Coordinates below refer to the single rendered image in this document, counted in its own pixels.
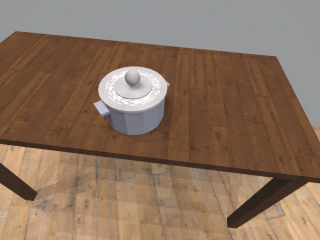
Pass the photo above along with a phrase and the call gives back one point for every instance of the pot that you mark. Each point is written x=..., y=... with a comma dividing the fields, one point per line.
x=132, y=123

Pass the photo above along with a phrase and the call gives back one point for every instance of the knob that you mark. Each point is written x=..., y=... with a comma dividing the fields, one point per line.
x=132, y=77

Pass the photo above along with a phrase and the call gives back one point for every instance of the lid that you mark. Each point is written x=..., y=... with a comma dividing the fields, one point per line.
x=118, y=95

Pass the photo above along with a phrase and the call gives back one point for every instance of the table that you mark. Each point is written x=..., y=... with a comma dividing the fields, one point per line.
x=223, y=111

